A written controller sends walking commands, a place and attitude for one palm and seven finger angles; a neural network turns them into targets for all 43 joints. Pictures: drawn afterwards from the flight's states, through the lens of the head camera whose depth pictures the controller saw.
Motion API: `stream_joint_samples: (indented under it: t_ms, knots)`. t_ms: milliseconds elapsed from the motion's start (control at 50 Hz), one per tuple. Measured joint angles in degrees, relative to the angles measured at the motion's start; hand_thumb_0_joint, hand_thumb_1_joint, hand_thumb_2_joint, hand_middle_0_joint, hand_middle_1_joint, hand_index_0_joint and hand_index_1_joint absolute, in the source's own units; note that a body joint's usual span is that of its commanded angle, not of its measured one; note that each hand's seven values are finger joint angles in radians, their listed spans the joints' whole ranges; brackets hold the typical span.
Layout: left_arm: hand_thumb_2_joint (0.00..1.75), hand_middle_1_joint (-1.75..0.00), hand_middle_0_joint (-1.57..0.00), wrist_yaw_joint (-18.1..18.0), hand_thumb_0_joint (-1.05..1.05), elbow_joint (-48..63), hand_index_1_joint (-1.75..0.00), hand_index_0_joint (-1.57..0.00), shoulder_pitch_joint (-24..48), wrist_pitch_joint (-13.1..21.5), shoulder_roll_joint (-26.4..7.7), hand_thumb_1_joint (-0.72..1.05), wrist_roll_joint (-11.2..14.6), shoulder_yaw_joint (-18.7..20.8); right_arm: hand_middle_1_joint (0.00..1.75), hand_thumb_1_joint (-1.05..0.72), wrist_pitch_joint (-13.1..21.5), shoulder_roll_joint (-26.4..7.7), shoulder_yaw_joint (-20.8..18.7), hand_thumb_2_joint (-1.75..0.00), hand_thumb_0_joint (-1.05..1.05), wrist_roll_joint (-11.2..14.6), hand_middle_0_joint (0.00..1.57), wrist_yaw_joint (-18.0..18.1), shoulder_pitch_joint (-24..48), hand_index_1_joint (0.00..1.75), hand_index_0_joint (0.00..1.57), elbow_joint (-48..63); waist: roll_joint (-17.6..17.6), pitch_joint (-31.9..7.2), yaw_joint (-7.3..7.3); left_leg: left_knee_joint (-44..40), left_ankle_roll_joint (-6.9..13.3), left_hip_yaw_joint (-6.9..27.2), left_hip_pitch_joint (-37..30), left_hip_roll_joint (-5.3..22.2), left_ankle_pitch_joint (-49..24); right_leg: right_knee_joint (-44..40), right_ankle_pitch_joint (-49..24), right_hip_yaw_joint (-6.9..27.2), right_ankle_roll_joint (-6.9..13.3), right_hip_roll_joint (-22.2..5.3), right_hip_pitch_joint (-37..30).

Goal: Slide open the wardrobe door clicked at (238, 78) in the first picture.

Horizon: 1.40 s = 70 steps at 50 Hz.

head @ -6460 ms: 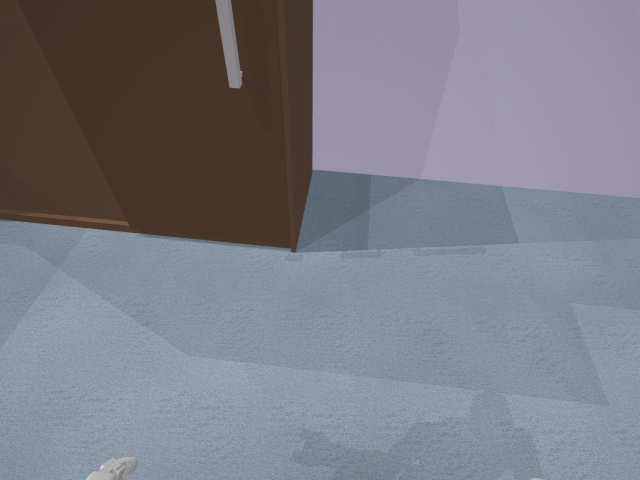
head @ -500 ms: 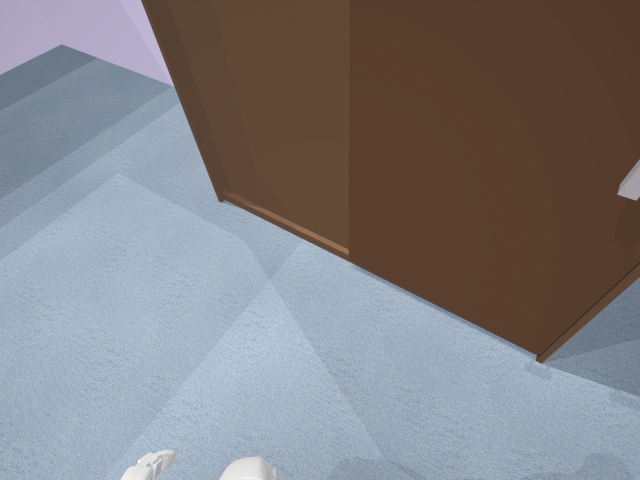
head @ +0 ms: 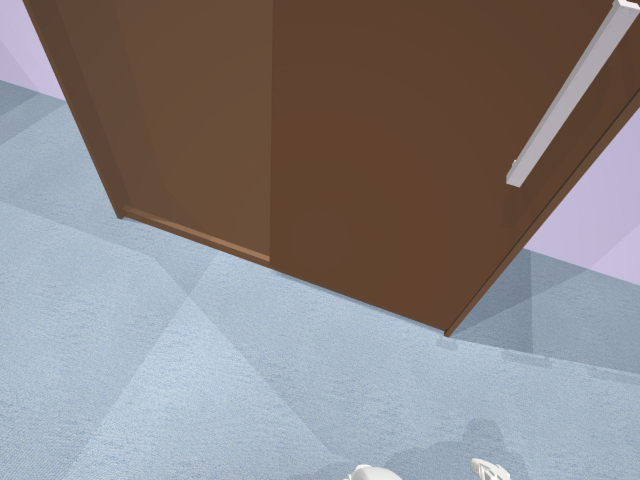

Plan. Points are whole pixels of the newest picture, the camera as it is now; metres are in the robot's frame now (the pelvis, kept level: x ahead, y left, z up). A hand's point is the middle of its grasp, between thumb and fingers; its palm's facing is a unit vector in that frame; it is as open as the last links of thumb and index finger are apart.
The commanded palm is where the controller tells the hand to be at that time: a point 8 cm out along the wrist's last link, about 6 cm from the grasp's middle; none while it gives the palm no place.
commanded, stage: turn to face it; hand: right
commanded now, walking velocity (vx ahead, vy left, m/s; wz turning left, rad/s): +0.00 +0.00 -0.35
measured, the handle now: (559, 103) +0.73 -0.34 +0.14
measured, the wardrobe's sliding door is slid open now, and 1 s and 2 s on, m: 0.00 0.00 0.00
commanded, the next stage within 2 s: take the last steps up to it in 0.20 s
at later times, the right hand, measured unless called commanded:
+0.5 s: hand out of the picture -0.06 -0.26 -0.18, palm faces +0.21 +0.96 -0.20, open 7.4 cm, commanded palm none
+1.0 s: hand out of the picture +0.13 -0.21 -0.16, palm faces +0.23 +0.95 -0.21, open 7.3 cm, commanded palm none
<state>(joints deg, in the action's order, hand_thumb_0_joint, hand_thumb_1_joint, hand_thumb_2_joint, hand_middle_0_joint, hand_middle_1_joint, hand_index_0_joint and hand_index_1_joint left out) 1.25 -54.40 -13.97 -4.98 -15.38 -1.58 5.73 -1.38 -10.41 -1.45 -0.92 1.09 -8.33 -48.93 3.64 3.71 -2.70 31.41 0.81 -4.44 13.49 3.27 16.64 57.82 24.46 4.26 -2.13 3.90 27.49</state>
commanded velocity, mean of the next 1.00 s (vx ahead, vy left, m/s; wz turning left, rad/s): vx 0.22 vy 0.01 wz -0.11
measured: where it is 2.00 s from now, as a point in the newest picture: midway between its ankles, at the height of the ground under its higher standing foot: (338, 466)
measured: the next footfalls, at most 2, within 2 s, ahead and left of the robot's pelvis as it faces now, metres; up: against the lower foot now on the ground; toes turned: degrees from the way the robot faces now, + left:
right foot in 0.34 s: -0.01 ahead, -0.15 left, +0.00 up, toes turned -12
left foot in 0.88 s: +0.17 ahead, +0.07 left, +0.00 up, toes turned -3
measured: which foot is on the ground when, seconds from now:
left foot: down 0.00-0.34, up 0.36-0.86, down 0.88-1.00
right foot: up 0.00-0.32, down 0.34-0.88, up 0.90-1.00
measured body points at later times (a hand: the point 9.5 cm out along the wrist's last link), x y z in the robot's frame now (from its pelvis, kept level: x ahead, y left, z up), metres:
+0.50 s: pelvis -0.02 -0.06 +0.01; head -0.02 -0.09 +0.45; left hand +0.11 +0.16 -0.12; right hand -0.07 -0.31 -0.16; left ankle -0.01 +0.09 -0.66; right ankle -0.05 -0.14 -0.74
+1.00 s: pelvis +0.09 -0.02 +0.00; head +0.10 -0.01 +0.45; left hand +0.06 +0.21 -0.17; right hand +0.12 -0.26 -0.14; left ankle +0.13 +0.07 -0.74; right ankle +0.01 -0.14 -0.67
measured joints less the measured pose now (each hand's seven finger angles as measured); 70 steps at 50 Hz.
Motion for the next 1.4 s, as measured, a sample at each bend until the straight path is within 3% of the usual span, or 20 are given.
stream_joint_samples:
  t_ms: [40,100,180,260,320,360,400,460,520,680,860,900,940,980,1040,1160,1300,1340,1360,1400]
  knots:
    - [0.90,-0.30,-0.20,0.28,0.01,-0.17,-0.30,-0.20,0.09,-0.12,-0.43,0.91,-0.12,0.15,0.30,-0.90,-0.02,0.36,0.12,-0.90,0.00,-0.02,0.20,-0.05,-1.22,0.30,0.20,-0.63,-0.22,0.00,0.09,-1.33,-0.08,-0.89,-0.91,0.73,-0.66,6.44,-2.22,-1.30,-0.75,-1.57,1.39]
    - [0.90,-0.30,-0.20,0.37,0.01,-0.54,-0.30,-0.20,0.12,-0.06,-0.64,0.91,-0.06,0.12,0.30,-0.90,0.15,0.62,0.25,-0.90,0.00,-0.11,0.20,-0.10,-2.67,0.30,0.20,-1.57,-0.73,0.18,0.23,-2.36,-0.13,-2.69,-1.72,1.70,-1.18,8.84,-4.05,-1.97,-1.81,-3.81,1.14]
    - [0.90,-0.30,-0.19,0.22,0.01,-1.44,-0.30,-0.20,1.17,-0.45,-0.35,0.91,0.15,-0.37,0.30,-0.90,0.47,0.49,0.18,-0.90,0.00,-0.56,0.20,-0.18,-4.60,0.30,0.20,-2.67,-2.13,0.62,1.57,-2.11,-0.44,-4.36,-1.54,3.05,-1.11,2.16,-1.52,-3.14,-2.45,-5.71,-2.49]
    - [0.90,-0.30,-0.19,-0.08,0.01,-1.57,-0.30,-0.20,3.54,0.01,0.37,0.91,0.61,-1.21,0.30,-0.90,0.46,-0.44,-0.21,-0.90,0.00,-1.00,0.20,-0.40,-6.31,0.30,0.20,-4.07,-3.70,1.37,3.27,-0.58,-1.35,-5.58,-0.24,4.36,-0.81,-9.18,1.41,-5.15,-2.04,-5.89,-7.47]
    - [0.90,-0.30,-0.19,-0.32,0.01,-0.99,-0.30,-0.20,5.23,1.30,1.06,0.91,0.93,-2.00,0.30,-0.90,0.12,-1.71,-0.75,-0.90,0.00,-0.88,0.20,-0.37,-7.48,0.30,0.20,-5.49,-4.80,1.54,4.07,1.99,-2.66,-6.58,1.22,5.30,0.06,-20.64,-2.84,-7.02,-1.30,-5.25,-12.43]
    - [0.90,-0.30,-0.19,-0.45,0.01,-0.90,-0.30,-0.20,6.21,2.65,2.10,0.91,0.78,-2.48,0.30,-0.90,-0.55,-3.06,-1.22,-0.90,0.00,-0.26,0.20,-0.29,-8.05,0.30,0.20,-6.72,-6.50,1.67,4.58,6.10,-3.65,-5.65,2.86,6.11,2.75,-24.93,-6.78,-7.88,2.19,-4.22,-14.40]
    - [0.90,-0.30,-0.19,-0.46,0.01,-0.70,-0.30,-0.20,6.48,3.38,3.45,0.91,0.38,-3.31,0.30,-0.91,-1.69,-4.12,-1.54,-0.90,0.01,-0.25,0.20,-0.13,-8.57,0.30,0.20,-8.22,-7.59,1.21,5.27,13.60,-3.88,-2.66,5.31,4.73,10.16,-24.55,-5.79,-8.35,3.85,-4.01,-14.94]
    - [0.90,-0.30,-0.20,-1.08,0.01,-0.75,-0.30,-0.20,5.28,4.39,4.91,0.91,0.12,-4.20,0.30,-0.91,-2.40,-4.54,-1.66,-0.90,0.01,-0.65,0.20,-0.80,-8.94,0.30,0.20,-10.33,-6.92,-0.58,4.89,24.07,-3.69,-0.88,8.59,2.67,10.14,-28.12,-6.63,-7.84,4.37,-4.40,-17.23]
    - [0.90,-0.30,-0.20,-1.46,0.01,-1.50,-0.30,-0.20,3.29,5.35,5.95,0.91,0.20,-4.73,0.30,-0.91,-1.54,-4.31,-1.40,-0.90,0.01,-0.89,0.20,-1.71,-8.69,0.30,0.20,-10.95,-6.02,-1.80,4.34,28.30,-3.79,-0.10,10.56,2.27,5.93,-32.77,-8.92,-7.02,4.76,-4.10,-19.64]
    - [0.90,-0.30,-0.20,-2.10,0.00,-5.16,-0.30,-0.21,-3.63,6.67,5.97,0.93,0.31,-3.79,0.30,-0.91,-0.43,-2.30,-0.90,-0.90,0.01,-0.89,0.19,-2.25,-6.33,0.30,0.20,-10.82,-5.34,-2.94,2.54,22.57,-4.47,1.27,12.08,2.90,1.22,-39.41,-10.77,-6.63,5.30,-2.30,-24.28]
    - [0.90,-0.30,-0.20,-2.11,0.01,-10.38,-0.30,-0.20,-10.80,5.99,5.95,0.91,-0.23,-3.32,0.30,-0.91,1.36,0.15,-0.90,-0.90,0.01,-0.53,0.19,-2.68,-1.59,0.30,0.20,-9.36,-3.01,-1.74,-0.39,2.80,-3.08,-1.05,5.93,1.11,-1.07,-34.94,-4.69,-6.55,2.65,-3.59,-25.63]
    - [0.90,-0.30,-0.20,-1.96,0.01,-11.40,-0.30,-0.20,-11.84,5.90,6.00,0.91,0.11,-3.35,0.30,-0.91,3.06,0.58,-0.93,-0.90,0.00,-0.71,0.20,-2.50,-0.86,0.30,0.20,-9.12,-2.11,-1.23,-0.32,0.71,-0.85,-1.98,4.18,0.18,-4.55,-26.46,-0.57,-6.23,2.30,-4.76,-22.71]
    - [0.90,-0.30,-0.20,-1.62,0.01,-12.10,-0.30,-0.20,-11.55,5.11,5.95,0.91,0.31,-3.34,0.30,-0.91,4.29,1.39,-0.66,-0.90,0.00,-0.44,0.20,-2.07,-0.87,0.30,0.20,-9.02,-1.26,-0.65,-0.10,2.40,0.64,-3.38,3.11,-0.34,-2.09,-12.17,3.22,-5.56,3.05,-5.46,-16.80]
    - [0.90,-0.30,-0.20,-1.18,0.01,-12.27,-0.30,-0.20,-10.60,4.51,5.86,0.91,0.23,-2.94,0.30,-0.91,4.64,2.07,-0.61,-0.90,0.00,-0.22,0.20,-1.60,-2.34,0.30,0.20,-9.31,-1.46,-1.08,0.72,0.66,1.07,-3.86,0.69,-0.60,-0.69,-1.42,1.37,-6.26,3.37,-6.07,-10.98]
    - [0.90,-0.30,-0.20,-0.81,0.01,-10.93,-0.30,-0.20,-7.91,4.32,5.54,0.91,-0.03,-2.37,0.30,-0.94,4.82,1.57,-1.44,-0.90,-0.01,0.07,0.20,-0.23,-5.15,0.30,0.20,-10.27,-1.85,-1.83,1.57,-4.25,0.97,-4.15,-3.22,-1.25,-1.69,4.18,-4.61,-7.14,2.61,-8.02,-3.92]
    - [0.90,-0.30,-0.19,-0.22,0.01,-7.02,-0.30,-0.20,-1.36,4.80,4.89,0.91,-0.10,-1.74,0.30,-0.94,4.85,2.01,-0.39,-0.90,-0.01,-0.46,0.20,-0.43,-11.14,0.30,0.20,-14.00,-1.95,-2.42,2.17,-10.51,0.44,-4.71,-8.94,-2.01,-1.73,-2.84,-11.65,-8.14,0.48,-10.81,2.85]
    - [0.90,-0.30,-0.19,0.53,0.01,-4.66,-0.30,-0.20,5.41,5.72,5.40,0.92,0.23,-2.42,0.30,-0.92,4.69,3.40,0.22,-0.90,0.00,-0.76,0.20,-0.58,-16.00,0.30,0.20,-16.82,-3.25,-1.08,5.40,-9.36,-2.29,-4.91,-12.75,-1.06,3.18,-19.22,-12.49,-10.42,1.11,-9.79,-1.14]
    - [0.90,-0.30,-0.19,0.45,0.01,-3.90,-0.30,-0.20,6.46,6.82,5.62,0.91,0.09,-2.81,0.30,-0.91,4.27,3.50,0.14,-0.90,0.00,-0.60,0.20,-0.57,-17.35,0.30,0.20,-17.41,-4.03,-0.81,5.83,-4.73,-3.35,-4.52,-12.25,0.10,6.79,-24.64,-14.30,-11.34,1.91,-8.59,-4.98]
    - [0.90,-0.30,-0.19,0.20,0.01,-3.67,-0.30,-0.20,7.12,7.55,6.02,0.91,-0.12,-2.88,0.30,-0.91,3.79,3.36,0.08,-0.90,0.00,-0.41,0.20,-0.59,-17.27,0.30,0.20,-17.82,-5.02,-0.26,5.77,0.70,-2.86,-3.94,-10.35,1.47,8.70,-23.57,-13.80,-11.96,3.16,-7.75,-5.11]
    - [0.90,-0.30,-0.19,-0.33,0.01,-3.12,-0.30,-0.20,7.75,8.39,6.63,0.91,-0.08,-3.39,0.30,-0.91,2.73,3.17,0.12,-0.90,0.00,-0.18,0.20,-0.57,-16.30,0.30,0.20,-18.10,-5.65,0.78,5.92,16.39,-1.58,-0.78,-4.15,1.67,13.17,-21.25,-11.12,-13.07,5.18,-7.33,-5.97]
